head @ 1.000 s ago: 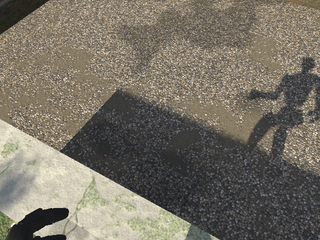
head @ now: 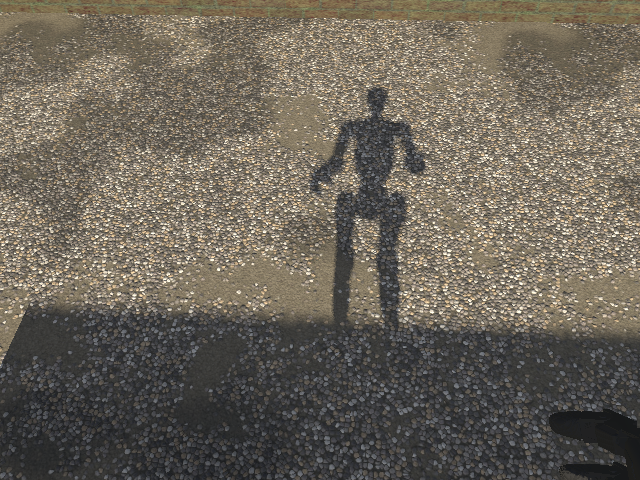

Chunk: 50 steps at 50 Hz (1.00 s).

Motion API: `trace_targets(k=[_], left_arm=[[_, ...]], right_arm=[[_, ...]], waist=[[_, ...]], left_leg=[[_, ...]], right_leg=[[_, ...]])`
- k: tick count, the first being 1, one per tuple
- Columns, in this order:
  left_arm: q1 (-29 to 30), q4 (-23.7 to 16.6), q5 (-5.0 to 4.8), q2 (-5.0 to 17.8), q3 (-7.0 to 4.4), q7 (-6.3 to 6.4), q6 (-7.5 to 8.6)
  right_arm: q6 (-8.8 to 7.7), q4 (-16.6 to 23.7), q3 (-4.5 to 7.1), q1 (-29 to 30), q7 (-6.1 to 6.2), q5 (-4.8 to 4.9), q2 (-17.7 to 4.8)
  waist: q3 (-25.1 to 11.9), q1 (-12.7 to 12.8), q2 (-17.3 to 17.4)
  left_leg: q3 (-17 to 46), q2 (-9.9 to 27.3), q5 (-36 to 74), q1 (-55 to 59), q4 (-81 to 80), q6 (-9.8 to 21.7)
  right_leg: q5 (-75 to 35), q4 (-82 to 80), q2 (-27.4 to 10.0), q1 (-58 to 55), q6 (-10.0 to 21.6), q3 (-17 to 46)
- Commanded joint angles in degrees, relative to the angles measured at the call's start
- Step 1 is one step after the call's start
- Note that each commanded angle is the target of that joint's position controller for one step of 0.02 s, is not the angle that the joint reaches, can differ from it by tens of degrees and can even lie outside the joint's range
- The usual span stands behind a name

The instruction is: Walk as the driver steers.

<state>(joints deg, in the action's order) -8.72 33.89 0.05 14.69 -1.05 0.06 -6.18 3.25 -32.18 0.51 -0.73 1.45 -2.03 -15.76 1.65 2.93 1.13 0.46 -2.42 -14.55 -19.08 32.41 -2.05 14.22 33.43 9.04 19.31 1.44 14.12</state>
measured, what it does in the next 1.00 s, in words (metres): steps on the spot, turning right: right foot, then left foot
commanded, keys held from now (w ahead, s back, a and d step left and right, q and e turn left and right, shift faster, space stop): w+e+shift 0.28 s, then e+shift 0.32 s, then w+e+shift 0.04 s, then e+shift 0.14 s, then shift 0.02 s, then q+shift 0.20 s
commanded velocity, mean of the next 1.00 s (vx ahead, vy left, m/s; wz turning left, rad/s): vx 0.44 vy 0.00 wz -0.80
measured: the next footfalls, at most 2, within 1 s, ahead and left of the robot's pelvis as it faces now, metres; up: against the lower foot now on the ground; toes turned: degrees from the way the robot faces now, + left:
right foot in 0.26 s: +0.08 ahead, -0.13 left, +0.00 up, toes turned -12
left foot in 0.62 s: +0.09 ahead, +0.04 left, +0.00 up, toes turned -39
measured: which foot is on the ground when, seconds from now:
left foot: down 0.00-0.32, up 0.34-0.60, down 0.62-1.00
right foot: down 0.00-0.02, up 0.04-0.24, down 0.26-0.62, up 0.64-0.98, down 1.00-1.00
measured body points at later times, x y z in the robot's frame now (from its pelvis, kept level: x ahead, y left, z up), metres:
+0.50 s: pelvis -0.01 -0.01 -0.02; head +0.01 -0.04 +0.43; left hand +0.29 +0.12 -0.08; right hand +0.09 -0.33 -0.09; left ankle +0.05 +0.10 -0.68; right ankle +0.04 -0.12 -0.73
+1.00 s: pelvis -0.03 -0.05 +0.00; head -0.02 -0.04 +0.45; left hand +0.26 -0.02 -0.10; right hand -0.15 -0.28 -0.11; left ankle +0.06 +0.07 -0.73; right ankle -0.10 -0.17 -0.73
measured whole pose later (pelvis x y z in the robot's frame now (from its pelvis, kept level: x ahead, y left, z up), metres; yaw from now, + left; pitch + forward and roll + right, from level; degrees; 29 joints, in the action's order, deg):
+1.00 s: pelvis -0.03 -0.05 +0.00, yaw -45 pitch +0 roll +1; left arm -6.5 38.2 -0.9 13.3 0.0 -0.5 -4.8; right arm 1.5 -37.2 -0.1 -18.6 1.3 0.7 -11.8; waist -0.5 -3.1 -2.5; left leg -4.2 3.9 -18.5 -14.5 32.6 -0.8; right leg 12.9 32.0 -1.1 19.2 -2.6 4.6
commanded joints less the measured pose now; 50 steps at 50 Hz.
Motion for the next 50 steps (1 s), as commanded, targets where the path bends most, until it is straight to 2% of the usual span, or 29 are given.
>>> trace_targets(k=[1,2,3,4,8,11,14,15,16,17,18,21,25,29,30,31,32,33,34,36,38,41,43,44,45,46,48,49,50], left_arm=[[7.4,-7.3,-1.96,1.7,-0.44,0.20,2.16],[7.6,-8.1,-1.78,1.8,-0.34,0.33,2.46],[11.1,-8.5,-0.27,5.2,-1.56,0.09,2.77],[11.9,-8.8,-0.01,6.2,-2.18,-0.23,2.98],[9.4,-8.5,0.16,5.1,-1.81,-0.68,2.16],[9.2,-8.1,0.36,3.8,-0.81,-0.66,2.22],[6.0,-5.4,1.22,4.4,-0.71,-0.73,3.02],[4.0,-4.5,0.05,6.6,-1.32,-0.41,3.01],[2.3,-4.4,-1.84,9.4,-2.32,0.04,2.65],[1.2,-4.8,-1.82,11.9,-3.11,0.11,2.22],[3.4,-6.2,-1.77,13.1,-3.93,0.34,2.23],[9.6,-8.1,0.10,9.9,-3.33,1.53,2.24],[9.5,-7.4,0.58,8.9,-3.44,1.09,3.08],[8.5,-6.6,0.57,11.4,-5.14,-0.50,0.72],[11.1,-7.0,-0.11,10.7,-5.24,-0.82,0.87],[13.6,-7.5,-2.01,7.7,-5.03,-0.39,0.79],[10.6,-7.8,-4.23,2.5,-3.77,-0.03,1.22],[13.9,-7.4,-1.03,7.7,-5.07,-0.25,2.16],[12.1,-6.8,0.26,9.6,-5.47,-0.86,2.56],[6.8,-4.0,1.39,10.8,-5.88,-1.53,1.66],[4.0,-1.8,1.82,11.7,-6.29,-1.30,0.04],[5.9,-1.9,0.68,9.1,-5.06,-1.26,-1.17],[6.8,-1.7,-0.02,6.7,-3.91,-1.11,-1.20],[5.1,-3.6,-4.33,1.6,-1.06,-0.31,-0.41],[6.7,-2.6,-3.17,-1.9,0.88,-0.21,0.23],[5.9,-1.5,-2.05,-3.2,1.59,-0.36,0.99],[1.9,1.8,-1.16,0.4,0.69,-0.58,2.34],[0.0,2.5,-0.53,3.1,0.18,-0.43,2.68],[-2.8,2.7,0.01,7.3,-0.68,0.09,3.05]], right_arm=[[-0.50,1.8,0.96,-7.2,0.46,-1.67,-2.4],[-0.41,2.0,2.02,-7.0,0.51,-1.47,-5.3],[-0.60,2.1,2.27,-8.2,0.91,-1.04,-6.3],[-1.21,2.5,1.87,-7.0,0.93,-0.94,-6.1],[-3.72,2.8,0.67,-1.5,-0.02,-0.33,-4.5],[-3.61,3.1,0.39,0.1,-0.56,-0.58,-3.3],[-2.97,2.5,1.13,-2.7,-0.78,0.58,-4.5],[-2.29,3.3,1.21,-5.2,-0.97,-0.27,-4.0],[-1.60,5.5,0.61,-1.6,-1.53,-0.20,-2.7],[-1.58,7.5,0.60,2.3,-1.76,0.42,-2.6],[-1.96,7.9,1.18,4.2,-1.82,0.74,-4.0],[-1.79,6.6,0.92,0.8,-0.53,0.71,-3.2],[0.25,6.4,0.56,1.4,0.44,0.69,-3.2],[-1.37,4.0,0.86,-3.7,-2.10,2.33,-3.4],[-1.22,2.1,0.84,-9.3,-1.29,2.74,-2.2],[-1.42,-0.4,2.10,-16.8,-0.52,1.87,-4.8],[-1.56,1.8,2.84,-15.9,-0.37,1.33,-9.0],[-1.29,2.4,3.81,-15.3,0.60,1.22,-10.7],[-1.86,2.5,3.01,-10.6,0.91,0.62,-8.9],[-3.37,3.1,1.92,-3.9,0.43,1.70,-6.1],[-4.34,2.1,1.60,-5.3,-0.25,1.33,-4.4],[-4.89,0.0,1.84,-11.4,-0.78,1.05,-4.5],[-5.30,-1.3,1.83,-13.6,-1.01,1.10,-4.3],[-3.99,2.8,1.34,-4.5,0.18,0.43,-3.9],[-3.35,2.9,0.30,-4.3,0.77,1.18,-1.0],[-2.59,0.9,0.57,-8.5,0.68,1.76,-1.3],[-1.83,-1.2,1.72,-15.4,0.22,3.01,-4.7],[-2.06,-1.6,1.69,-17.5,-0.07,3.39,-5.1],[-2.84,-1.1,1.68,-17.9,-0.42,3.51,-5.3]], waist=[[-12.5,-4.8,8.2],[-11.7,-6.6,15.8],[-8.1,-8.2,10.9],[-7.1,-6.9,7.5],[-5.9,-2.4,7.4],[-7.8,-1.4,6.8],[-11.4,-1.3,-0.3],[-13.5,-1.7,-7.5],[-13.3,1.8,-15.2],[-11.2,4.1,-19.5],[-11.6,3.6,-16.2],[-10.6,-1.7,-10.1],[-10.1,-1.2,-7.5],[-7.3,-2.0,-9.6],[-6.4,-5.5,-9.5],[-8.8,-8.2,-1.3],[-10.5,-7.9,13.4],[-4.9,-8.5,5.7],[-3.5,-3.8,4.7],[-2.5,0.4,5.6],[-2.8,0.5,5.1],[-3.7,-1.3,2.0],[-3.9,-2.0,3.5],[0.1,-0.8,8.2],[0.1,-2.0,8.1],[-0.4,-3.3,9.2],[0.0,-4.1,6.9],[-0.9,-3.4,6.2],[-4.1,-2.9,4.7]], left_leg=[[5.0,10.6,9.7,32.9,0.6,2.8],[13.3,18.4,13.0,30.8,-3.1,5.7],[15.9,21.1,16.5,24.2,-5.4,7.2],[15.5,21.8,18.6,19.1,-5.8,8.3],[3.7,17.9,27.7,7.0,-4.3,6.3],[-3.6,16.3,28.7,4.4,-1.2,5.0],[-8.1,13.1,16.5,4.3,6.7,3.2],[-11.3,7.6,10.8,1.6,13.9,1.1],[-13.4,2.2,-3.8,-7.0,20.7,-1.7],[-8.3,-0.9,-21.8,-18.1,28.8,-3.0],[-2.2,-0.8,-21.8,-22.3,34.1,-3.1],[2.9,0.6,-12.9,-20.2,34.6,-2.7],[2.1,-1.6,-12.9,-10.2,22.4,-1.6],[2.1,-4.5,-11.7,3.4,7.3,2.8],[3.3,-2.9,-5.8,13.4,-1.2,4.2],[6.1,3.3,-3.7,30.1,-6.0,5.9],[25.9,21.9,-14.7,33.6,-9.5,7.0],[30.0,23.5,-12.5,21.8,-14.0,5.5],[27.7,23.0,-11.2,15.7,-15.4,6.2],[15.9,18.2,0.3,8.1,-17.0,8.2],[7.5,16.4,11.2,4.8,-16.3,10.8],[3.1,16.4,20.8,5.7,-13.1,12.0],[2.6,15.7,18.5,7.0,-12.2,11.9],[1.3,13.2,1.1,2.6,-14.7,13.3],[0.3,11.5,-8.5,-2.7,-16.5,12.9],[2.6,11.5,-12.3,-3.8,-16.7,13.4],[6.3,12.7,-10.8,-3.4,-13.7,13.5],[8.2,12.8,-7.4,-2.5,-12.6,11.7],[7.7,10.8,-5.2,-3.3,-7.8,7.7]], right_leg=[[1.2,2.8,-3.8,19.1,3.4,4.6],[11.2,9.5,-2.3,23.6,2.5,-0.4],[10.9,16.4,-3.6,23.5,1.3,-1.8],[9.6,20.5,-4.3,22.0,0.6,-3.1],[3.2,24.2,-6.7,13.6,-0.2,-7.9],[0.2,16.2,-7.7,5.7,0.3,-11.9],[-11.1,8.7,-7.6,-3.7,4.5,-13.8],[-24.2,8.5,-7.3,-7.0,7.0,-9.0],[-26.9,3.7,-10.5,-8.5,10.9,3.3],[-22.1,-3.5,-15.7,-11.0,14.6,16.7],[-12.5,-6.4,-17.5,-12.4,15.7,22.4],[-6.8,-6.9,-15.4,-5.1,13.6,19.6],[1.3,-11.1,-10.5,0.4,10.9,19.0],[18.0,-15.9,-8.5,6.8,8.3,23.1],[19.8,-13.8,-7.4,13.9,6.0,22.2],[24.4,-4.6,-2.6,26.4,2.2,14.0],[25.3,18.8,4.4,35.5,1.0,2.1],[13.8,26.3,2.1,39.4,-0.2,3.3],[8.9,30.2,-0.3,35.6,-1.2,1.6],[4.9,38.6,-2.7,29.0,-3.3,-3.5],[3.2,46.0,-5.0,25.1,-4.0,-8.3],[3.0,47.2,-5.9,23.9,-4.3,-8.1],[3.5,37.1,-5.6,21.7,-4.6,-6.1],[6.8,26.1,-8.9,16.3,-6.2,-8.2],[10.8,15.5,-8.8,8.0,-6.7,-11.4],[12.8,7.3,-8.4,1.4,-6.8,-14.4],[3.0,-7.1,-5.5,-7.6,-5.1,-17.1],[-2.8,-11.9,-7.0,-11.1,-3.9,-14.1],[-18.6,-10.8,-13.4,-17.1,-2.0,-6.8]])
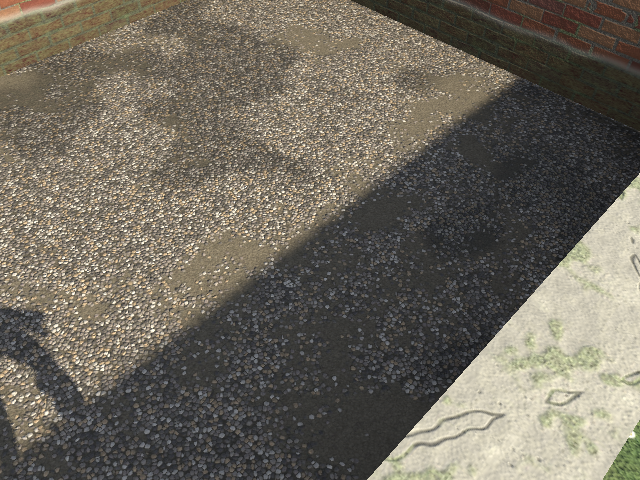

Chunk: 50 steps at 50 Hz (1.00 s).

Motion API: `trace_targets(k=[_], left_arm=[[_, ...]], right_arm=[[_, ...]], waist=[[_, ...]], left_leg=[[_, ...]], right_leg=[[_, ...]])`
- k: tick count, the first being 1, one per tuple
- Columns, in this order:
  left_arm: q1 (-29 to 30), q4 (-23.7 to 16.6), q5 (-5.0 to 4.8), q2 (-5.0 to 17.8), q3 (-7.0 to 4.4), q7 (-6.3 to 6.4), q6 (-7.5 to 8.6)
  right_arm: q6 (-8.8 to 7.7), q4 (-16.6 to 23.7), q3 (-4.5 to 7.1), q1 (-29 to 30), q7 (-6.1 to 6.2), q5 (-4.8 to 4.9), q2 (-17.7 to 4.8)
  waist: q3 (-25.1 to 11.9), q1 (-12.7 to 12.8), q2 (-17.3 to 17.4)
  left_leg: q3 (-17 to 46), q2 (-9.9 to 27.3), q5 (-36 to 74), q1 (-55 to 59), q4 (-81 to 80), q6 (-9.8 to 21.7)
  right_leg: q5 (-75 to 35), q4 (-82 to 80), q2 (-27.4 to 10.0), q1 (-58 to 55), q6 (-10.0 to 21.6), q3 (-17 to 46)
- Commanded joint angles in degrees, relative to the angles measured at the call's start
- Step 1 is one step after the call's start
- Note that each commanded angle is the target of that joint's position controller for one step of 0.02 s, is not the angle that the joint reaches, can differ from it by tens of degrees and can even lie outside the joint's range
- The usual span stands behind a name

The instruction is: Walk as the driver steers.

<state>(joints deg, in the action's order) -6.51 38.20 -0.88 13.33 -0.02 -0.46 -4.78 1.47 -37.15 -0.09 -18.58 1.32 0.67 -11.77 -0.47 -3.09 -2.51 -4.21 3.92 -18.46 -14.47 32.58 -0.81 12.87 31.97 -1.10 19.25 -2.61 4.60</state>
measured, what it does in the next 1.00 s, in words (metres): steps on the spot, turning left: left foot, then right foot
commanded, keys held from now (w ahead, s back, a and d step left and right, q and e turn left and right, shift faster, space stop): q+shift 0.22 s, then w+q+shift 0.62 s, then shift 0.16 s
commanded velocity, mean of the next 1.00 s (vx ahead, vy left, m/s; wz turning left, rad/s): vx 0.52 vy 0.00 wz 0.75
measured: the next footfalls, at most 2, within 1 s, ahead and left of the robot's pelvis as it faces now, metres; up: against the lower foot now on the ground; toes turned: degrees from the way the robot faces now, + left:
left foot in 0.38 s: -0.01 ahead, +0.07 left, +0.00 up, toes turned +22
right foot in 0.78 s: +0.20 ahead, -0.02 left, +0.00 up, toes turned +49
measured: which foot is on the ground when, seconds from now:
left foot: down 0.00-0.02, up 0.04-0.36, down 0.38-0.80, up 0.82-1.00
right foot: down 0.00-0.38, up 0.40-0.76, down 0.78-1.00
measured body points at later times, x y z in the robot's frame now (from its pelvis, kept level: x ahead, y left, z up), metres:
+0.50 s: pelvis +0.00 +0.00 -0.02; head -0.01 +0.04 +0.43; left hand +0.07 +0.32 -0.11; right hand +0.23 -0.19 -0.09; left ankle -0.05 +0.05 -0.73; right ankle +0.06 -0.14 -0.66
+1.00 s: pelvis +0.05 -0.01 -0.02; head +0.06 +0.03 +0.43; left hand -0.02 +0.27 -0.13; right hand +0.40 +0.00 -0.07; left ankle -0.02 +0.08 -0.70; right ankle +0.18 -0.05 -0.73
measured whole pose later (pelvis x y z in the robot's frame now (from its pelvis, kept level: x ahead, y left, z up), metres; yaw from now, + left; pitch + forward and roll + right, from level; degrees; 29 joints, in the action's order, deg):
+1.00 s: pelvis +0.05 -0.01 -0.02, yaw +48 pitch +1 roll -1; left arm -10.2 34.9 3.2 13.6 1.2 1.4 1.5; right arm 6.0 -29.8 1.7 -0.9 0.6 -0.6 -16.0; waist 3.5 1.7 -0.5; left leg 6.6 -4.1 -28.2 -30.1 59.8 -1.1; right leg 17.1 43.3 -2.5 26.8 0.5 -6.1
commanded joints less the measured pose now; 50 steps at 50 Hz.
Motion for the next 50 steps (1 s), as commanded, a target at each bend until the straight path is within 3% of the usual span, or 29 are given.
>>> trace_targets(k=[1,2,3,4,6,7,9,11,12,13,17,18,19,20,21,22,24,25,30,35,36,39,40,41,42,43,44,46,50], left_arm=[[-3.6,-0.6,2.32,14.1,-3.14,1.06,1.75],[-0.9,-2.0,2.89,11.9,-2.90,1.16,1.88],[1.4,-2.7,2.41,9.6,-2.38,1.32,2.03],[1.8,-3.8,1.40,9.9,-2.58,1.86,2.04],[-3.9,-2.4,1.45,9.2,-2.98,3.25,2.28],[-4.1,-2.2,1.97,8.7,-3.18,3.19,2.29],[-0.2,-3.1,1.82,5.5,-2.62,2.82,2.30],[2.2,-3.0,1.46,5.0,-2.87,2.55,2.59],[-0.2,-3.6,2.04,5.0,-2.98,2.60,3.53],[-1.0,-3.1,2.71,6.9,-3.62,2.33,4.08],[1.0,-4.3,1.74,9.8,-5.20,2.02,4.60],[3.6,-4.8,0.97,10.1,-5.45,2.13,4.25],[4.6,-5.0,1.09,7.9,-5.14,2.27,3.54],[6.8,-6.9,1.88,3.4,-3.65,2.82,2.48],[13.1,-12.8,3.27,5.2,-3.29,3.30,2.61],[14.0,-12.9,3.12,5.7,-2.95,3.59,3.17],[10.6,-10.8,3.32,7.6,-3.08,3.89,3.99],[8.3,-9.8,3.74,7.8,-3.09,3.89,3.72],[6.6,-9.6,3.70,5.0,-1.46,4.33,2.15],[8.7,-10.7,3.32,6.1,-0.98,2.81,4.55],[6.0,-9.9,4.17,6.3,-0.84,2.42,5.25],[-2.9,-9.1,3.46,5.1,-0.51,2.47,5.61],[-5.0,-8.2,4.14,7.1,-1.26,2.41,6.15],[-5.3,-8.0,5.29,8.4,-1.58,2.08,6.37],[-5.9,-8.4,4.38,9.6,-2.18,2.57,5.96],[-5.2,-9.1,3.88,7.9,-1.25,2.98,6.12],[-3.3,-9.3,3.90,6.2,-0.41,3.03,6.47],[0.1,-9.3,3.95,5.4,0.10,2.73,7.37],[1.0,-7.3,3.95,6.3,-0.03,1.24,7.40]], right_arm=[[-1.69,6.2,1.25,-0.5,-0.36,0.71,-5.7],[-1.65,7.7,0.76,1.7,0.05,0.72,-6.0],[-1.10,8.6,1.79,2.8,0.37,1.03,-8.3],[-0.54,7.8,2.25,5.2,-2.07,0.18,-7.2],[-0.24,8.1,3.20,4.9,-3.26,0.38,-6.8],[0.74,8.5,3.31,2.4,-1.04,1.86,-7.4],[3.15,8.5,4.15,2.7,1.03,1.06,-8.1],[5.28,9.1,4.22,3.1,1.59,-0.05,-7.2],[4.52,8.2,3.96,5.6,-1.41,-1.38,-6.7],[4.29,8.5,3.76,6.4,-2.83,-0.89,-6.2],[4.97,11.0,3.30,11.7,-5.03,0.14,-5.9],[4.65,9.1,3.20,7.3,-5.16,0.23,-5.3],[3.86,5.2,3.71,-0.8,-4.86,0.13,-5.8],[3.00,5.0,3.95,-5.6,-4.21,0.06,-9.7],[3.07,6.7,6.30,-7.3,-3.33,0.46,-17.7],[3.34,7.7,6.46,-3.7,-2.22,-0.18,-16.7],[2.99,9.7,4.94,2.8,-0.64,-1.13,-12.8],[2.62,10.6,4.27,5.0,-0.30,-0.61,-11.2],[1.26,11.6,2.89,8.3,-0.51,-0.52,-8.7],[2.14,12.9,3.47,11.2,-0.30,-1.09,-11.2],[2.42,13.0,3.22,13.5,-0.38,-0.96,-10.7],[2.41,13.2,2.60,16.9,0.33,-0.96,-9.3],[2.10,13.4,2.75,14.9,0.43,-0.36,-8.1],[2.12,13.7,2.33,9.7,0.60,0.24,-5.0],[1.55,13.0,2.82,9.6,0.84,-0.01,-4.7],[1.19,11.8,4.10,12.9,0.22,-1.04,-8.4],[1.27,12.2,4.52,15.5,-0.29,-0.97,-9.5],[3.00,12.5,3.38,16.4,-0.62,-0.91,-7.1],[4.74,10.1,1.25,13.7,-1.09,-1.69,-4.9]], waist=[[-4.2,-0.2,-3.2],[-6.2,0.7,-9.5],[-4.8,1.1,-10.0],[-4.9,4.0,-8.7],[-7.3,5.3,-7.8],[-8.2,3.2,-6.7],[-5.3,1.3,-4.2],[-3.5,0.1,-5.2],[-6.9,3.1,-5.0],[-7.7,3.4,-6.9],[-3.4,4.4,-6.5],[-3.7,1.5,-4.0],[-3.9,-1.6,4.0],[2.5,-4.1,19.2],[-2.5,-6.6,21.3],[-1.7,-4.9,14.3],[-1.2,-0.7,9.1],[-1.4,0.8,8.2],[-3.4,2.2,5.7],[-4.2,-0.1,7.7],[-3.9,1.9,6.7],[-2.8,6.7,6.6],[-5.5,5.4,-1.6],[-12.9,4.4,-15.9],[-15.1,6.2,-19.0],[-12.9,6.7,-11.0],[-10.7,5.7,-7.6],[-9.1,2.7,-6.4],[-10.3,1.0,-5.9]], left_leg=[[6.5,-0.1,-5.3,-11.0,-1.2,2.4],[5.4,-0.4,-7.8,-7.8,4.9,-0.2],[4.2,-1.6,-8.1,-10.8,10.2,-1.3],[1.7,-4.2,-9.9,-17.1,15.6,-0.9],[3.9,-3.3,-13.9,-22.2,28.1,-0.8],[8.9,-1.7,-17.2,-20.2,34.4,-1.8],[8.9,-1.0,-14.3,-21.2,36.9,-2.2],[6.9,-0.9,-10.6,-19.9,34.2,-2.0],[2.9,-1.4,-5.2,-16.4,28.2,-0.7],[1.0,-2.3,-5.5,-12.8,24.6,0.6],[-2.3,-2.9,-7.8,-4.7,11.5,4.1],[-3.7,-4.1,-3.5,3.2,4.2,5.3],[-0.8,-6.1,-3.9,12.8,-1.1,6.2],[20.1,4.7,1.6,15.2,-3.9,8.5],[38.6,12.3,15.6,15.3,-8.9,13.5],[38.3,13.6,14.3,14.2,-9.4,16.2],[32.8,9.4,12.9,8.6,-6.5,14.9],[30.2,6.8,13.2,5.5,-5.5,13.5],[26.6,-0.4,18.4,-2.3,-1.4,11.9],[30.4,-2.0,24.6,-1.6,-0.6,12.3],[28.1,-2.8,33.7,-7.8,0.8,11.7],[29.6,-2.6,43.8,-13.1,5.0,10.2],[26.1,-7.3,28.7,-13.3,15.2,7.2],[19.8,-13.8,-5.6,-24.8,28.2,3.9],[16.5,-13.5,-18.5,-29.3,35.2,2.6],[15.8,-12.8,-13.9,-25.2,39.3,1.5],[14.0,-12.3,-12.5,-22.6,42.2,0.7],[13.2,-9.7,-11.3,-20.4,42.6,-0.7],[6.7,-6.9,-6.7,-4.3,14.9,-0.1]], right_leg=[[-16.6,-6.6,-8.2,-14.9,7.6,7.0],[-10.3,-10.3,-11.9,-8.7,12.3,10.7],[-7.2,-12.1,-12.8,-9.1,14.3,11.1],[-13.3,-10.1,-12.3,-12.6,12.1,8.7],[-33.9,-6.2,-15.1,-17.0,15.2,6.6],[-31.2,-7.6,-19.4,-14.6,19.0,10.3],[-20.6,-9.4,-19.5,-10.7,18.2,7.5],[-15.3,-9.1,-17.4,-7.7,16.5,3.3],[-10.4,-7.6,-14.9,-8.0,13.7,-3.1],[-1.2,-8.1,-14.8,-6.3,12.1,-4.0],[15.0,-10.2,-18.0,1.4,7.2,-3.3],[15.3,-7.1,-16.5,5.6,5.1,-6.5],[14.8,6.3,-11.3,12.2,2.3,-12.6],[21.1,32.5,-3.0,30.0,0.2,-15.2],[20.5,36.7,1.9,38.9,-1.2,-4.8],[14.9,39.8,-0.4,41.1,-1.7,-0.8],[5.8,41.6,-0.9,39.2,-2.7,-0.7],[2.4,40.3,-1.3,37.0,-3.1,-0.5],[-4.4,33.1,0.2,28.6,-3.8,-1.5],[-1.5,19.7,1.8,16.7,-1.5,-1.0],[-4.4,19.2,2.5,7.7,-0.8,-2.5],[-2.2,10.3,2.3,-8.8,-0.1,-1.8],[-19.4,3.8,-2.5,-15.8,2.2,0.5],[-39.4,9.1,-13.6,-28.6,7.3,10.5],[-37.7,5.7,-19.6,-26.0,10.5,19.7],[-34.2,2.0,-18.4,-16.5,11.7,19.0],[-38.7,1.4,-17.9,-10.8,12.6,16.1],[-41.7,0.6,-17.2,-4.6,13.9,10.7],[-28.4,-0.4,-10.6,1.4,8.9,-1.0]])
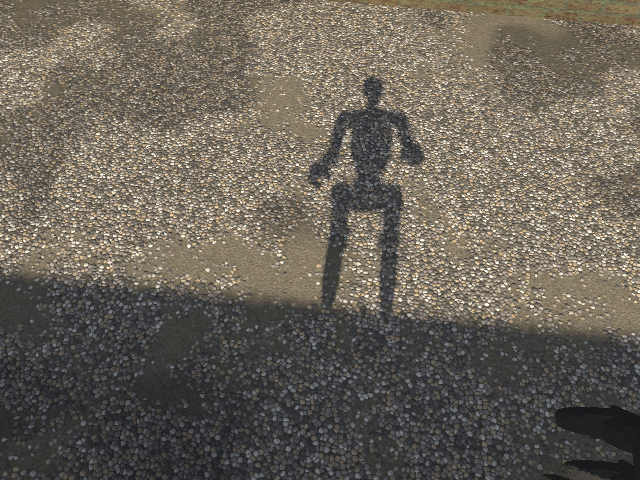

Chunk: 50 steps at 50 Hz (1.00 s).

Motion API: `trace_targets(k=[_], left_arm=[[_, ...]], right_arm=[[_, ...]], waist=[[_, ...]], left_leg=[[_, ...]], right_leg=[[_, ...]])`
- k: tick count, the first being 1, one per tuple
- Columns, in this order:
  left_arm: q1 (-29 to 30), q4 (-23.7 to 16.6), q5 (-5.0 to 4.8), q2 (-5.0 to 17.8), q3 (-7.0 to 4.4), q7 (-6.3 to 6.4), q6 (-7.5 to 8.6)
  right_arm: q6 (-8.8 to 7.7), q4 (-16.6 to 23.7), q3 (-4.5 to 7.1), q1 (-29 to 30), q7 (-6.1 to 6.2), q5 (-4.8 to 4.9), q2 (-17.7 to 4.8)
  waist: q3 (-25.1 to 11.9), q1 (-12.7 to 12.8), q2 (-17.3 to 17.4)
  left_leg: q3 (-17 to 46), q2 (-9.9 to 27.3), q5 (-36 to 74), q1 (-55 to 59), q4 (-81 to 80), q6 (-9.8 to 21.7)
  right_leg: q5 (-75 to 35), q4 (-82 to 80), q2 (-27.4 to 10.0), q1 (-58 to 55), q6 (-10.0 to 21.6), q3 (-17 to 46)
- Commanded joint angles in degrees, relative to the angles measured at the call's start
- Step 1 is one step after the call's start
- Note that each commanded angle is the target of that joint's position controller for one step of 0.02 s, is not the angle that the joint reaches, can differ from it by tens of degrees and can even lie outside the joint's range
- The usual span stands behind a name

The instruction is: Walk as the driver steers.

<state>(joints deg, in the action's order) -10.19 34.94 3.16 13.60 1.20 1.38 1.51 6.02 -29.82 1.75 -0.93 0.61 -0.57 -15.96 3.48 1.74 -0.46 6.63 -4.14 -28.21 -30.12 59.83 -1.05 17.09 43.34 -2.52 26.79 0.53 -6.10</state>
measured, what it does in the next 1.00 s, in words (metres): steps on the spot, turning right: left foot, then left foot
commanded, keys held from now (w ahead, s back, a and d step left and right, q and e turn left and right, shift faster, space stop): shift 0.04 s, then e+shift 0.46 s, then w+e+shift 0.34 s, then w+shift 0.08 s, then w+q+shift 0.08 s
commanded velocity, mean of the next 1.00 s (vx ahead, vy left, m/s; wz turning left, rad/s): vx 0.41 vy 0.00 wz -0.54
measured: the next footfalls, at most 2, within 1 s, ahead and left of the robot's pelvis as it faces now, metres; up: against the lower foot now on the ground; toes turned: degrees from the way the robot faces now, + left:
left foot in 0.04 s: +0.07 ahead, +0.11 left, +0.00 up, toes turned -4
left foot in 0.68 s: +0.07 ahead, +0.09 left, +0.00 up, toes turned -29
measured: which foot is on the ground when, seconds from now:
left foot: up 0.00-0.02, down 0.04-0.44, up 0.46-0.66, down 0.68-1.00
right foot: down 0.00-0.68, up 0.70-1.00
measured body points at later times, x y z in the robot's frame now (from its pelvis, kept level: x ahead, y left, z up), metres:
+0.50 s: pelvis -0.01 +0.01 +0.01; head +0.00 -0.03 +0.45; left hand +0.16 +0.25 -0.08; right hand +0.17 -0.27 -0.08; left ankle +0.02 +0.11 -0.67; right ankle +0.06 -0.11 -0.71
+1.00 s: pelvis -0.01 -0.01 +0.02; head +0.02 -0.02 +0.47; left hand +0.33 +0.03 -0.05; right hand -0.08 -0.27 -0.08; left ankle +0.03 +0.10 -0.71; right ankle +0.00 -0.22 -0.66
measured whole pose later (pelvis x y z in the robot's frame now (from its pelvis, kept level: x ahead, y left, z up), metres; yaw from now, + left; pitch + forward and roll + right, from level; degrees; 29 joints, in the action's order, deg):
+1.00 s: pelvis -0.01 -0.01 +0.02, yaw -36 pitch +2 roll +1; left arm 0.8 32.7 0.4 16.2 -2.3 -1.1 -5.0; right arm -2.5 -36.4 -0.1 -16.6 -0.3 -1.7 -13.9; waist 1.2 -4.1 -2.2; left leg -6.3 2.3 -21.7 -16.8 36.2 0.4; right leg 6.6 52.0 0.0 40.5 -1.2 8.7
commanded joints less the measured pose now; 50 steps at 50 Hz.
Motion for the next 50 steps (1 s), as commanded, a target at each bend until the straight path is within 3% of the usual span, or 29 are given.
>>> trace_targets(k=[1,2,3,4,5,6,8,10,13,20,21,22,23,24,25,26,28,31,33,34,35,36,37,39,40,43,46,47,50], left_arm=[[5.7,-3.7,-1.05,6.1,-0.99,-0.56,0.32],[5.5,-3.4,-1.49,6.1,-1.12,-0.63,-0.35],[4.4,-3.7,-1.84,2.2,0.09,-1.07,-1.40],[7.3,-6.7,-1.75,1.5,0.59,-1.38,-2.59],[10.0,-6.5,-2.20,2.5,0.29,-1.48,-3.61],[6.5,-4.2,-2.64,1.4,0.41,-1.74,-4.48],[-0.7,-0.9,-2.85,0.2,0.33,-2.09,-4.82],[0.7,-0.5,-2.32,3.4,-0.99,-1.97,-4.01],[1.1,-1.7,-1.67,3.6,-1.68,-2.20,-5.50],[-3.7,-3.7,-1.67,4.8,-3.69,-0.99,-6.57],[-5.2,-3.5,-2.39,5.7,-4.02,-1.02,-5.91],[-6.3,-4.2,-3.07,9.1,-4.97,-0.89,-5.53],[-9.1,-4.1,-3.38,13.8,-6.28,-1.20,-5.05],[-12.6,-3.5,-2.69,15.5,-7.24,-0.81,-4.62],[-10.4,-3.3,-2.43,15.5,-7.71,0.44,-4.43],[-3.8,-4.8,-2.31,14.2,-7.74,1.08,-4.58],[6.2,-7.0,-3.14,12.0,-7.16,0.97,-4.70],[8.8,-6.5,-3.48,9.9,-6.31,0.05,-5.05],[9.9,-6.7,-4.37,10.1,-6.54,0.57,-6.38],[8.0,-6.0,-5.34,9.1,-6.38,0.70,-6.77],[3.5,-5.4,-6.19,3.3,-4.62,0.57,-6.42],[13.1,-11.0,-5.54,6.3,-6.09,0.10,-5.47],[15.1,-10.5,-4.54,9.0,-6.68,-0.17,-4.00],[10.3,-7.2,-3.26,9.8,-7.06,-0.89,-3.83],[8.7,-6.2,-2.80,9.8,-7.06,-1.38,-4.34],[10.2,-5.7,-2.64,8.0,-5.80,-2.60,-6.41],[13.1,-6.2,-1.92,4.8,-4.14,-2.32,-6.11],[15.5,-7.0,-2.08,3.8,-3.71,-1.83,-5.94],[20.3,-9.2,-3.47,3.8,-2.96,-3.07,-4.95]], right_arm=[[0.29,1.0,-1.16,-7.2,-1.15,-0.59,1.0],[0.53,0.5,-1.19,-8.0,-1.67,-0.49,1.1],[0.87,0.5,-2.11,-7.7,-1.93,-1.32,1.8],[1.14,1.4,-0.92,-7.2,-1.58,0.55,-3.5],[0.48,2.1,-1.89,-4.1,-1.31,-0.04,-1.8],[-0.59,1.6,-3.08,-1.2,-1.01,-1.00,0.1],[-2.20,1.5,-3.62,3.5,-0.67,-1.66,0.3],[-2.68,1.7,-2.93,2.9,-0.85,-0.95,-0.7],[-1.78,1.7,-2.26,-1.1,-0.89,-1.35,-1.3],[-2.19,1.1,-0.41,0.3,1.22,-1.26,-2.0],[-2.04,1.4,-0.33,2.6,1.01,-0.86,-1.3],[-1.76,2.6,-0.19,5.0,0.48,0.02,-0.5],[-0.81,4.9,0.02,8.7,0.34,0.07,-1.1],[-0.79,5.0,0.19,7.9,0.33,-0.52,-2.2],[-1.52,3.9,0.50,5.6,0.13,-0.44,-3.2],[-2.05,2.8,0.55,3.7,0.45,-0.20,-4.1],[-2.04,1.6,0.34,4.9,0.23,-0.93,-3.7],[-0.63,1.7,-0.89,3.2,0.02,-0.66,-0.6],[-0.44,-0.5,-0.92,-5.6,0.06,0.43,0.3],[-0.94,-1.8,-0.55,-9.7,0.24,-0.16,-0.1],[-1.56,-0.2,-1.33,-9.8,0.50,-1.00,-0.3],[-3.28,-1.3,1.61,-14.8,0.33,-1.94,-10.6],[-4.99,0.1,1.86,-9.4,0.62,-1.77,-10.6],[-6.82,2.8,0.42,-1.0,0.90,-1.44,-7.3],[-7.37,2.8,-0.23,-0.1,1.08,-0.98,-6.1],[-8.34,0.9,-0.81,-4.8,-0.28,-1.19,-3.9],[-9.52,-1.0,-0.36,-10.4,-0.59,-1.08,-4.4],[-10.10,-1.5,-0.17,-11.8,-0.92,-1.01,-4.5],[-9.34,-2.7,1.21,-13.6,-0.93,-1.06,-7.4]], waist=[[-16.4,-5.8,-7.8],[-15.3,-6.1,-6.4],[-14.1,-4.7,4.5],[-11.3,-7.2,19.5],[-5.3,-7.0,17.5],[-3.2,-4.4,17.2],[-4.5,1.2,14.3],[-4.9,0.6,8.6],[-1.6,-1.1,4.5],[-6.4,1.5,3.7],[-7.1,3.5,-0.1],[-5.1,4.7,-10.3],[-3.8,7.1,-21.3],[-5.6,6.8,-19.4],[-6.0,3.0,-14.9],[-7.3,-0.9,-9.7],[-11.2,-3.6,-6.0],[-11.0,-2.9,-8.1],[-7.7,-5.5,-7.5],[-7.6,-6.7,0.2],[-9.9,-6.0,14.0],[-3.2,-9.3,19.5],[-2.6,-5.7,10.3],[-5.2,-0.2,7.8],[-5.6,0.9,8.2],[-4.8,-0.7,5.5],[-5.1,-3.1,3.2],[-5.4,-4.4,3.3],[-7.2,-6.4,6.8]], left_leg=[[-6.1,-0.2,7.4,19.5,-17.7,1.4],[-6.3,-1.0,6.3,23.5,-22.1,2.5],[3.6,5.5,8.4,27.4,-26.9,4.2],[18.3,13.9,0.4,16.2,-38.2,7.2],[20.4,14.8,-1.1,9.2,-43.8,7.0],[16.0,13.0,-0.4,2.4,-45.0,5.7],[6.4,8.5,-1.9,1.3,-43.8,3.6],[4.1,7.1,-2.7,6.9,-42.6,2.6],[1.4,9.1,1.8,10.9,-41.5,4.0],[-4.1,14.6,18.0,10.7,-30.4,7.2],[-7.0,12.8,13.9,9.7,-25.3,5.4],[-13.6,3.6,4.7,4.0,-12.7,1.4],[-12.3,-7.2,-11.5,-6.3,-2.4,0.0],[-3.9,-6.3,-13.1,-13.5,6.6,-0.2],[0.0,-5.2,-7.8,-15.2,11.1,-0.4],[1.9,-3.0,1.3,-11.0,9.0,-0.8],[-0.6,-2.5,9.6,-0.1,0.9,-2.1],[-3.3,-2.9,7.3,17.2,-13.8,-2.5],[-1.3,0.7,10.4,30.2,-28.1,0.7],[-1.0,3.3,10.0,38.4,-32.5,1.8],[9.3,14.3,-0.1,39.1,-33.6,2.1],[25.5,22.2,-9.7,29.8,-41.4,2.0],[26.9,23.7,-9.3,25.6,-41.4,0.8],[18.0,19.7,-0.7,19.4,-40.4,0.0],[13.4,18.0,3.5,17.3,-39.8,0.9],[6.7,16.5,11.3,16.3,-39.1,4.4],[2.9,17.2,17.7,18.5,-36.3,6.9],[1.7,16.9,19.5,17.6,-35.1,7.2],[-0.8,16.8,19.7,13.4,-35.7,9.3]], right_leg=[[-19.2,-13.0,-8.1,-3.5,4.1,9.1],[-4.8,-13.2,-5.9,-0.4,1.8,7.0],[8.1,-5.9,-2.1,5.7,-0.9,3.1],[19.9,-5.3,1.6,6.1,-3.0,0.7],[17.4,-3.8,0.7,2.9,-3.1,5.0],[14.1,-3.8,1.1,-4.3,-2.9,4.8],[1.7,-9.9,2.6,-15.3,-2.1,5.4],[-2.2,-14.3,3.2,-14.7,-1.2,7.7],[2.6,-10.9,5.8,-7.1,-0.5,9.2],[2.8,1.9,6.7,-5.3,2.7,11.6],[-0.9,-4.7,3.8,-6.6,4.2,16.5],[-5.2,-16.8,-0.7,-7.3,7.6,30.0],[-9.3,-25.0,-3.8,-11.1,12.7,49.5],[-7.9,-26.4,-6.6,-17.9,16.4,54.8],[-5.1,-25.7,-6.9,-17.3,16.8,54.3],[-1.1,-25.4,-4.9,-13.0,14.9,49.0],[4.3,-24.7,-0.1,-7.3,9.3,39.9],[3.6,-25.5,4.5,1.0,5.3,35.0],[8.1,-24.4,4.8,9.5,3.8,37.4],[13.7,-15.8,7.9,15.9,1.9,33.6],[18.5,2.7,12.5,19.9,1.5,24.5],[9.9,13.1,14.5,34.5,1.3,22.0],[1.4,16.5,10.5,35.2,0.5,25.0],[-5.0,21.6,9.8,27.8,-1.2,22.6],[-7.1,24.7,8.9,25.7,-1.6,20.4],[-11.0,27.3,6.1,25.8,-2.4,17.6],[-15.6,18.7,4.3,24.2,-2.5,17.2],[-15.2,12.5,4.1,20.8,-2.3,15.9],[-4.8,0.9,3.6,6.2,-1.4,6.0]])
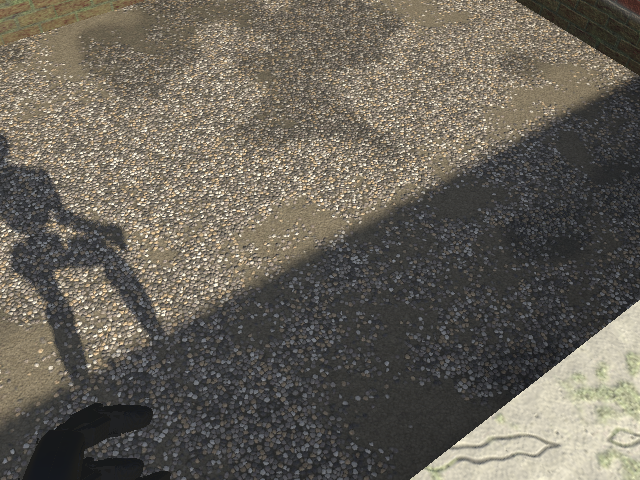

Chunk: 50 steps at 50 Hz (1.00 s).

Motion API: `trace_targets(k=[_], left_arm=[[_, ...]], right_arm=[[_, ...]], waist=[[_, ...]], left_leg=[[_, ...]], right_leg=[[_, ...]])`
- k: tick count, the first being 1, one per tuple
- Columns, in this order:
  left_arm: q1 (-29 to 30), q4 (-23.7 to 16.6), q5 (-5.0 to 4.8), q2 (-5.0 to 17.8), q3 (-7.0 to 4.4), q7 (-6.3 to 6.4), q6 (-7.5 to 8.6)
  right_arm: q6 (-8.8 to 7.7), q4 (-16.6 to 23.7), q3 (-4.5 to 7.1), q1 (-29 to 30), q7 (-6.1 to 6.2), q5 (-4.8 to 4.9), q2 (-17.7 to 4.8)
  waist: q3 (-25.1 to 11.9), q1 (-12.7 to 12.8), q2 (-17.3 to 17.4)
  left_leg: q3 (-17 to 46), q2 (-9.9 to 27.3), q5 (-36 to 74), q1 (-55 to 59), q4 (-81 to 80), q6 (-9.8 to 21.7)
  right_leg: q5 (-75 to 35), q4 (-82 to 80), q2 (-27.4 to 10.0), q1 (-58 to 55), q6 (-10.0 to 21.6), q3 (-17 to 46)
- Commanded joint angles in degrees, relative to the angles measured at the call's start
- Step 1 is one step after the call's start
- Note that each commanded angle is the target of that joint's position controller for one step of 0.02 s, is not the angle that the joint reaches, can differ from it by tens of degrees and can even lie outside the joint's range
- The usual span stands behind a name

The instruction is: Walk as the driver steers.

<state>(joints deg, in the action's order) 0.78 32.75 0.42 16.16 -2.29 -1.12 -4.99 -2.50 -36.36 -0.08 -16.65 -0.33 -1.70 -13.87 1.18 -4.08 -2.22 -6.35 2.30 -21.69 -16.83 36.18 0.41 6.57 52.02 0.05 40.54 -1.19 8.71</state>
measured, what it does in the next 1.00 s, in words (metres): steps to the right, turning left: right foot, then left foot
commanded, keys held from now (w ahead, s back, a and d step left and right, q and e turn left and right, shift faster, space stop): w+q+shift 1.00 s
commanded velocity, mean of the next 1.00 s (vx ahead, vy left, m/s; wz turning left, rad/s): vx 0.97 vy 0.00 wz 0.71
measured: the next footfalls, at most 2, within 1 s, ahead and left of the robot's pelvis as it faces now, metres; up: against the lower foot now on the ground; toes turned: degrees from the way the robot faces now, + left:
right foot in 0.08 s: +0.14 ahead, -0.15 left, +0.00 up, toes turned -1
left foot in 0.44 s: +0.09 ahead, +0.02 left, +0.00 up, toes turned +18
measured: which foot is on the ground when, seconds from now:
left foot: down 0.00-0.12, up 0.14-0.42, down 0.44-0.80, up 0.82-1.00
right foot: up 0.00-0.06, down 0.08-0.46, up 0.48-0.74, down 0.76-1.00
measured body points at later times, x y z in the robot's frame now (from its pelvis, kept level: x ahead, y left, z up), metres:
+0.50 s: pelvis +0.05 -0.07 -0.02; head +0.07 -0.04 +0.42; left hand +0.16 +0.22 -0.12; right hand +0.33 -0.24 -0.08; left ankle +0.05 +0.01 -0.73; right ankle +0.10 -0.16 -0.71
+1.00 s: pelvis +0.02 -0.11 -0.01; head +0.03 -0.09 +0.44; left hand -0.02 +0.19 -0.09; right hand +0.39 -0.10 -0.02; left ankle -0.01 +0.03 -0.67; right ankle +0.14 -0.19 -0.72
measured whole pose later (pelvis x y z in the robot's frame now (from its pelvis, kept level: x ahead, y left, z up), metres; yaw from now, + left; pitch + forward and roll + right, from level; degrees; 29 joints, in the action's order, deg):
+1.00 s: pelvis +0.02 -0.11 -0.01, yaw +44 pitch +0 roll +0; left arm -8.3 34.4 1.9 15.0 -0.4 0.9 0.2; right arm 4.5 -27.7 2.7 2.5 -2.3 1.7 -17.7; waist 2.1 1.1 -1.3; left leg 3.3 -2.1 -16.0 -37.3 62.4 -1.1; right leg 16.9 38.8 -6.2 21.4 -1.7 -6.9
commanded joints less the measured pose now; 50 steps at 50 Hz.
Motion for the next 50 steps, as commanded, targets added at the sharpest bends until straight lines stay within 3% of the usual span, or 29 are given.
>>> trace_targets(k=[1,4,5,6,7,8,9,10,12,14,16,21,23,24,25,26,27,30,33,37,38,39,40,41,42,43,44,46,50], left_arm=[[9.9,-7.6,-1.20,0.9,0.81,-0.73,1.71],[1.1,-6.2,0.41,-1.3,1.58,0.39,2.42],[-9.1,-4.0,1.33,1.7,0.75,0.85,3.19],[-11.1,-1.6,0.63,6.9,-1.65,1.01,3.93],[-15.1,-1.4,-0.52,8.3,-2.22,1.04,3.89],[-14.0,-1.6,-0.26,6.5,-1.66,1.57,3.97],[-9.6,-2.1,0.53,3.8,-0.75,2.05,4.10],[-5.7,-2.5,0.83,1.8,-0.05,2.45,4.29],[-1.6,-3.2,0.83,0.0,0.32,2.20,5.45],[-1.2,-3.2,0.67,-0.2,0.36,2.02,6.46],[-0.5,-2.2,0.36,1.1,0.68,2.43,8.04],[-6.0,-0.2,1.48,4.3,-0.85,4.13,7.27],[-5.9,-0.4,1.00,3.0,-0.75,4.97,5.35],[-2.4,-4.0,1.18,3.1,-0.59,5.29,4.36],[6.9,-8.5,1.44,2.0,0.06,5.66,4.20],[10.0,-9.5,1.08,1.2,0.50,6.14,4.39],[6.9,-8.2,0.88,1.1,0.67,5.83,4.62],[0.5,-6.3,2.91,1.2,0.75,5.38,3.76],[-1.9,-5.9,2.38,-0.3,1.66,4.17,3.16],[-1.2,-6.0,0.78,0.2,2.08,3.05,4.96],[-2.5,-5.6,0.42,-2.2,2.75,2.52,5.32],[-5.7,-4.1,1.91,-3.1,2.84,2.17,5.01],[-4.4,-5.1,3.40,1.5,1.47,1.89,4.92],[-7.9,-4.8,2.84,7.4,-0.89,1.50,4.86],[-7.7,-5.4,2.31,9.1,-1.32,1.98,5.03],[-5.5,-5.6,2.40,7.7,-0.70,2.54,5.33],[-2.9,-5.5,2.22,6.4,-0.14,2.92,5.74],[0.8,-5.8,1.65,5.3,0.29,2.93,6.34],[1.2,-4.4,1.04,5.1,0.05,1.42,6.95]], right_arm=[[-0.15,3.6,3.26,1.8,0.11,0.07,-9.6],[2.59,0.6,4.16,-1.3,1.13,1.49,-9.8],[2.95,1.5,4.12,-0.6,1.05,1.74,-8.7],[1.78,3.7,3.02,-0.7,0.49,2.42,-5.1],[1.32,6.9,3.39,9.3,0.89,2.86,-5.4],[1.21,7.4,4.17,12.8,1.17,2.78,-5.7],[1.18,6.8,3.97,12.3,1.12,2.73,-4.3],[1.60,6.4,3.96,10.8,1.03,2.52,-3.5],[2.98,4.0,4.28,6.0,1.16,1.47,-3.4],[3.96,3.5,4.54,5.9,1.01,1.51,-4.0],[5.20,7.0,2.88,10.9,0.77,0.54,-2.4],[5.32,8.0,1.58,12.4,-1.46,1.64,-2.4],[4.87,5.8,1.36,5.8,-1.91,1.25,-1.4],[5.13,5.4,2.81,2.4,-1.82,2.22,-6.8],[5.85,6.7,4.33,1.3,-1.34,2.33,-12.2],[6.64,9.2,4.51,6.3,-0.50,1.70,-10.8],[6.90,11.4,3.64,12.8,0.25,0.86,-8.4],[6.21,14.7,1.19,22.3,0.46,1.19,-3.8],[5.24,14.2,1.03,22.4,-0.28,1.55,-5.1],[6.25,13.6,2.25,21.2,-0.66,1.60,-6.6],[7.01,13.7,2.22,23.0,-0.21,2.08,-5.8],[7.37,13.3,1.88,22.0,0.02,2.78,-4.1],[6.73,14.2,1.38,20.3,0.03,4.49,-1.8],[5.29,15.3,2.75,24.6,-0.48,5.52,-4.9],[4.33,16.9,4.29,31.5,-0.77,4.56,-8.3],[3.89,16.9,4.31,32.7,-0.99,3.77,-8.0],[3.95,16.4,3.86,30.5,-1.37,3.36,-6.6],[4.92,14.0,3.44,24.0,-2.02,2.85,-5.9],[7.08,14.0,2.19,23.4,-2.08,3.73,-4.8]], waist=[[-4.9,-1.0,9.9],[-7.2,2.4,9.2],[-12.7,6.5,4.6],[-20.2,8.2,-9.6],[-16.4,13.4,-12.6],[-11.7,12.7,-5.8],[-8.7,9.7,-4.4],[-5.6,6.5,-5.3],[-6.1,3.0,-7.1],[-6.5,2.1,-6.3],[-5.0,1.6,-5.8],[-9.5,4.3,-5.4],[-12.8,0.9,2.3],[-13.2,-1.7,12.9],[-14.2,-6.3,22.7],[-12.1,-4.5,14.7],[-10.9,-1.0,10.8],[-5.9,4.4,6.1],[-9.1,4.5,7.1],[-9.2,2.0,8.5],[-8.2,3.8,6.1],[-9.3,4.3,1.6],[-11.2,4.6,-11.2],[-10.0,10.4,-18.8],[-5.5,11.5,-12.2],[-3.8,9.3,-5.5],[-3.8,6.6,-4.0],[-5.8,3.1,-5.4],[-5.1,2.9,-5.6]], left_leg=[[13.1,10.9,13.4,0.4,-12.5,8.9],[13.6,8.7,27.2,3.4,-3.5,9.1],[11.7,4.9,29.9,-2.1,10.4,7.5],[3.5,-2.3,7.4,-17.8,21.4,2.6],[8.0,-5.1,-9.0,-25.8,32.7,1.7],[13.9,-5.2,-6.3,-27.4,39.3,1.2],[14.0,-4.7,-3.2,-27.1,41.1,0.7],[13.8,-4.0,-0.3,-25.6,39.0,0.2],[11.3,-4.5,4.1,-17.9,38.9,-0.8],[9.7,-4.1,6.2,-16.4,38.5,-1.0],[9.0,-1.5,9.4,-13.4,29.0,-0.1],[2.2,-1.3,0.1,-3.5,11.8,4.1],[4.4,-3.7,10.2,9.8,4.7,6.6],[17.2,1.1,30.3,17.9,6.5,11.6],[36.1,8.1,30.2,19.2,-4.1,17.5],[39.5,10.8,24.4,15.5,-6.4,18.5],[37.5,10.3,20.4,10.5,-6.1,17.5],[28.6,3.5,20.3,-9.9,-5.4,10.4],[28.9,0.4,20.5,-11.9,-6.5,8.5],[33.4,-0.5,14.9,-6.1,-8.3,9.2],[32.6,-1.3,13.0,-10.4,-6.6,8.0],[28.9,-4.7,10.1,-17.9,-1.7,5.3],[20.3,-10.0,4.0,-27.6,4.4,2.2],[16.1,-11.0,-4.1,-36.2,16.6,1.9],[16.8,-9.0,-1.4,-40.7,24.1,1.1],[17.0,-7.1,1.0,-39.7,28.3,0.4],[16.2,-5.8,2.5,-36.1,30.1,-0.3],[11.5,-5.0,4.3,-25.2,33.0,-1.5],[6.8,-2.1,6.9,-12.6,19.5,-1.8]], right_leg=[[9.1,-10.8,0.7,-10.8,0.4,-10.7],[4.8,-19.0,1.3,-24.7,4.2,-14.4],[-7.4,-14.6,-2.1,-37.9,6.5,-7.8],[-3.2,-15.8,-10.6,-50.8,9.5,0.0],[-0.1,-24.2,-18.5,-45.6,11.9,11.1],[1.3,-24.7,-19.0,-38.6,12.4,9.9],[1.1,-24.6,-18.4,-32.5,11.2,6.8],[2.5,-25.7,-17.2,-26.6,9.5,2.9],[-1.7,-26.2,-15.9,-18.1,9.1,-1.8],[-5.8,-25.1,-17.0,-16.2,10.1,-3.9],[-12.2,-26.2,-18.5,-14.5,7.8,-6.0],[-16.1,-20.0,-18.0,-24.1,6.1,-12.2],[-18.2,-4.1,-13.0,-19.0,2.4,-16.5],[-8.3,8.6,-5.8,-4.1,-1.2,-18.0],[24.9,14.0,2.6,10.6,-3.7,-12.5],[23.9,17.8,1.0,13.9,-5.3,-4.8],[21.1,19.3,0.5,13.4,-6.3,-4.5],[12.9,15.1,0.0,-0.2,-6.9,-6.5],[10.4,10.0,0.6,-10.8,-5.8,-7.2],[12.4,-7.5,1.0,-19.9,-3.5,-6.7],[5.6,-14.2,0.3,-27.8,-2.4,-6.9],[-0.9,-13.6,-1.7,-38.2,-0.3,-7.7],[3.9,-15.6,-8.9,-43.9,3.5,-0.5],[28.0,-27.5,-16.9,-42.9,7.2,16.4],[35.7,-32.3,-21.7,-38.2,9.7,24.6],[33.2,-32.3,-23.4,-33.6,9.8,24.3],[30.3,-32.1,-22.9,-29.5,9.1,20.1],[24.7,-32.0,-19.4,-21.7,6.5,8.3],[18.0,-30.3,-15.4,-17.2,3.0,-9.3]])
